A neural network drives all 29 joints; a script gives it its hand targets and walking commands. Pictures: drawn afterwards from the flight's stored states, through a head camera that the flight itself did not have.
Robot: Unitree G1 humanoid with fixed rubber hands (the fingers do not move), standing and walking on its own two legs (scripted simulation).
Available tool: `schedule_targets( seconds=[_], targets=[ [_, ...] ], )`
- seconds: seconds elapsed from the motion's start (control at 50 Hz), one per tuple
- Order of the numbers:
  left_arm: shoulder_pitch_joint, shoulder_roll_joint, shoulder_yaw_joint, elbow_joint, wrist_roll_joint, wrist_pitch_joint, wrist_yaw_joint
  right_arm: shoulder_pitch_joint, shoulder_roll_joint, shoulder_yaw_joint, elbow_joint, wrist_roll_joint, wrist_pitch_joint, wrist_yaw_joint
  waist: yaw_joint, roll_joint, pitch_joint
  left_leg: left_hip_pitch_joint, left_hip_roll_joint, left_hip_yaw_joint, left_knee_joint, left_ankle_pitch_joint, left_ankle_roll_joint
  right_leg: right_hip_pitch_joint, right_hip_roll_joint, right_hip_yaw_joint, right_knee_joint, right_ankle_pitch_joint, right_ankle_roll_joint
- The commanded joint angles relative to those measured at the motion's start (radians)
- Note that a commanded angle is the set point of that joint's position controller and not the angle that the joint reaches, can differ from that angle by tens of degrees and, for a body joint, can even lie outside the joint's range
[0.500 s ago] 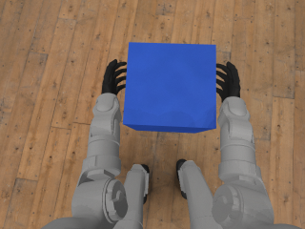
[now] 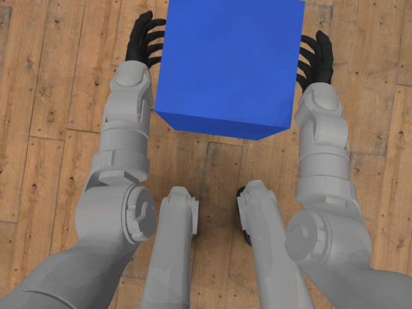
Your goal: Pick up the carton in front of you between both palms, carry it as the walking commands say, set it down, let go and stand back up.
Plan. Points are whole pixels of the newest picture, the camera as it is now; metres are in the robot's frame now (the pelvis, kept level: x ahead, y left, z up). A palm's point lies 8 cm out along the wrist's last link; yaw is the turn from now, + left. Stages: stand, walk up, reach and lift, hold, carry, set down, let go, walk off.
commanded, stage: set down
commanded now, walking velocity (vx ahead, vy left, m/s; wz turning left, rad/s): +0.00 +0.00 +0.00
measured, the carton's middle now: (224, 80) +0.50 -0.03 -0.19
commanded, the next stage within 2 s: none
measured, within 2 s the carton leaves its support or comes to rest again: rests again in 1.54 s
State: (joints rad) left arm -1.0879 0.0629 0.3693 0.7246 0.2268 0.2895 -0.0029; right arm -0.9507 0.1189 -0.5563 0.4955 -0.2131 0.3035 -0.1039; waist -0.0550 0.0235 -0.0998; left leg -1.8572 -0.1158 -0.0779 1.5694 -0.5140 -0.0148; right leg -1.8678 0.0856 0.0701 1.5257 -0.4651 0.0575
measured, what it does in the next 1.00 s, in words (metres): lowers itself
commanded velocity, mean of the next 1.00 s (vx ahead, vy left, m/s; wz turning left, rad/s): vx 0.00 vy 0.00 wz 0.00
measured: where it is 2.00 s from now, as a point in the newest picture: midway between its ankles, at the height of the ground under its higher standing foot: (216, 231)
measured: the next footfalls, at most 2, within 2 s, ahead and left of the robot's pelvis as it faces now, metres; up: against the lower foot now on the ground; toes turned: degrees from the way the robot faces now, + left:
none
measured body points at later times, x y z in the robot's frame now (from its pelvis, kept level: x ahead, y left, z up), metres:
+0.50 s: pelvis -0.02 +0.01 -0.11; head +0.35 +0.03 +0.15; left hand +0.57 +0.11 -0.26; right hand +0.50 -0.18 -0.26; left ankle +0.07 +0.11 -0.52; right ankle +0.09 -0.13 -0.52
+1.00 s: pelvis -0.01 +0.01 -0.16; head +0.37 +0.02 +0.07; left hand +0.60 +0.11 -0.34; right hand +0.51 -0.19 -0.33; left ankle +0.07 +0.11 -0.52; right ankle +0.09 -0.13 -0.52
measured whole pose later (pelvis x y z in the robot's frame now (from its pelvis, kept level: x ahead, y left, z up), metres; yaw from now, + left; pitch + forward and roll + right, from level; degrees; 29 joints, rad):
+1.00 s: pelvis -0.01 +0.01 -0.16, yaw -2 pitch +40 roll -5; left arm -1.67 0.37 0.05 1.16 0.04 0.23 0.03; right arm -1.37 -0.03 -0.55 0.74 -0.04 0.25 -0.18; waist -0.10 -0.02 0.36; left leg -2.20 -0.13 -0.06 2.19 -0.67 -0.01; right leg -2.20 0.11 0.02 2.11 -0.61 0.10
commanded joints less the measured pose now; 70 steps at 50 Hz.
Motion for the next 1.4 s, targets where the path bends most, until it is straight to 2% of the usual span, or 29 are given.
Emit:
schedule_targets(
  seconds=[0.0,0.26,0.52,0.64,0.7,0.76,0.82,0.9,1.1,1.2,1.38],
  targets=[
    [-0.553,-0.919,-0.477,0.052,-0.126,-0.015,-0.216,-0.703,0.845,0.598,0.054,0.139,-0.008,0.246,-0.032,0.05,-1.08,0.501,-0.065,0.101,-0.09,0.336,-0.009,0.602,0.08,-0.141,-0.032,0.364,0.016],
    [-0.725,-0.804,-0.43,0.161,-0.129,-0.019,-0.176,-0.894,0.718,0.478,0.083,0.145,-0.021,0.231,-0.066,0.101,-1.002,0.417,-0.054,0.09,0.082,0.309,-0.01,0.362,0.071,-0.181,0.152,0.29,0.017],
    [-0.901,-0.679,-0.485,0.223,-0.201,-0.023,-0.163,-1.091,0.591,0.459,0.069,0.217,-0.035,0.206,-0.106,0.142,-0.994,0.436,-0.026,0.075,0.266,0.349,-0.008,0.273,0.05,-0.21,0.333,0.297,0.019],
    [-0.964,-0.609,-0.513,0.26,-0.243,-0.041,-0.168,-1.151,0.546,0.457,0.085,0.25,-0.05,0.185,-0.115,0.138,-0.944,0.39,-0.016,0.072,0.35,0.362,0.002,0.282,0.043,-0.202,0.406,0.328,0.016],
    [-1.013,-0.595,-0.551,0.232,-0.284,-0.054,-0.169,-1.196,0.539,0.487,0.059,0.285,-0.06,0.172,-0.11,0.13,-0.997,0.379,-0.016,0.074,0.389,0.393,0.007,0.349,0.042,-0.193,0.441,0.383,0.009],
    [-1.047,-0.577,-0.574,0.202,-0.327,-0.067,-0.169,-1.218,0.56,0.527,0.04,0.329,-0.066,0.154,-0.095,0.085,-1.025,0.342,-0.016,0.074,0.413,0.422,0.019,0.433,0.046,-0.186,0.47,0.459,0.007],
    [-0.999,-0.585,-0.548,0.251,-0.31,-0.075,-0.172,-1.17,0.581,0.52,0.089,0.33,-0.066,0.16,-0.08,0.104,-0.951,0.339,-0.013,0.071,0.436,0.461,0.025,0.378,0.05,-0.172,0.486,0.472,0.004],
    [-0.93,-0.602,-0.51,0.318,-0.275,-0.078,-0.188,-1.126,0.584,0.466,0.142,0.289,-0.068,0.177,-0.074,0.101,-0.798,0.242,-0.013,0.07,0.439,0.39,0.028,0.308,0.052,-0.164,0.493,0.411,0.002],
    [-0.897,-0.54,-0.423,0.422,-0.206,-0.069,-0.204,-1.079,0.538,0.364,0.24,0.223,-0.066,0.203,-0.075,0.099,-0.519,0.123,-0.015,0.051,0.427,0.223,0.04,0.15,0.044,-0.167,0.502,0.234,-0.003],
    [-0.86,-0.503,-0.376,0.468,-0.168,-0.062,-0.208,-1.04,0.507,0.323,0.273,0.201,-0.065,0.216,-0.069,0.084,-0.418,0.103,-0.013,0.038,0.43,0.197,0.046,0.097,0.042,-0.165,0.51,0.189,-0.005],
    [-0.81,-0.415,-0.316,0.517,-0.108,-0.039,-0.219,-0.939,0.431,0.222,0.341,0.145,-0.046,0.225,-0.062,0.091,-0.265,0.085,-0.001,0.016,0.436,0.15,0.055,0.01,0.039,-0.152,0.52,0.108,-0.015]
  ],
)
